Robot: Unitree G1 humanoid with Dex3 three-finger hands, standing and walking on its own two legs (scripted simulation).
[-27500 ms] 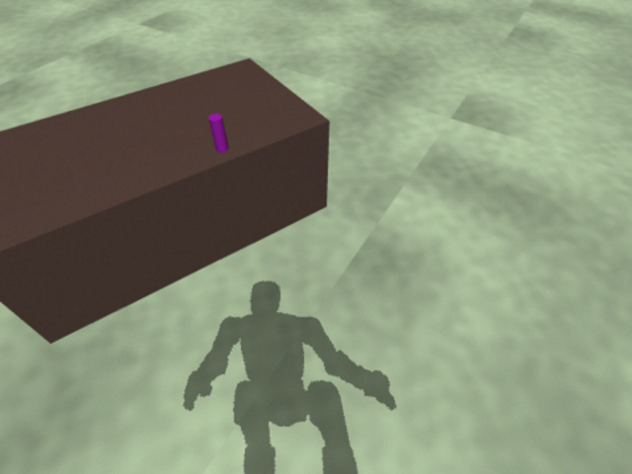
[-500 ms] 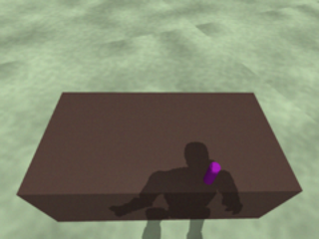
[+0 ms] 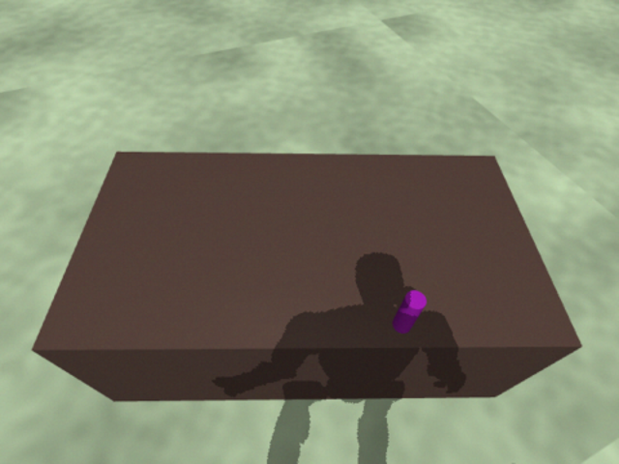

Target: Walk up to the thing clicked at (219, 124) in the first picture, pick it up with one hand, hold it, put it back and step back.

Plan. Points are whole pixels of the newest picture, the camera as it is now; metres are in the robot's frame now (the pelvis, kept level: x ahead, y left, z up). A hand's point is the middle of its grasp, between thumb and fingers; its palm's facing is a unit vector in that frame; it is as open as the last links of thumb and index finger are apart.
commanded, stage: step back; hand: right
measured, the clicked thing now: (408, 312) +0.43 -0.21 -0.27
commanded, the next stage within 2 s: none
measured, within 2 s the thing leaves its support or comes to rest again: neither
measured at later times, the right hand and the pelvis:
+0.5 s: hand out of the picture +0.01 -0.28 -0.18, palm faces -0.14 +0.91 -0.39, open 7.3 cm; pelvis -0.09 -0.02 -0.02, yaw +4 degrees
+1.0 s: hand out of the picture -0.10 -0.29 -0.17, palm faces +0.01 +0.93 -0.37, open 7.3 cm; pelvis -0.22 -0.02 -0.02, yaw -3 degrees
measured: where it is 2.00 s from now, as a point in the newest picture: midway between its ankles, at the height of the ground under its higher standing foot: outside the picture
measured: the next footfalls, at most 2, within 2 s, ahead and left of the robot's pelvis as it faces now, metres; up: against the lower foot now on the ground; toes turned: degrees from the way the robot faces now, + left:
left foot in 0.52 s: -0.08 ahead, +0.11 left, +0.00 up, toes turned +3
right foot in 0.92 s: -0.19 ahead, -0.14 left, +0.00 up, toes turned +0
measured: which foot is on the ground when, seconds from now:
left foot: down 0.00-0.16, up 0.18-0.50, down 0.52-0.94, up 0.96-1.00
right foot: down 0.00-0.54, up 0.56-0.90, down 0.92-1.00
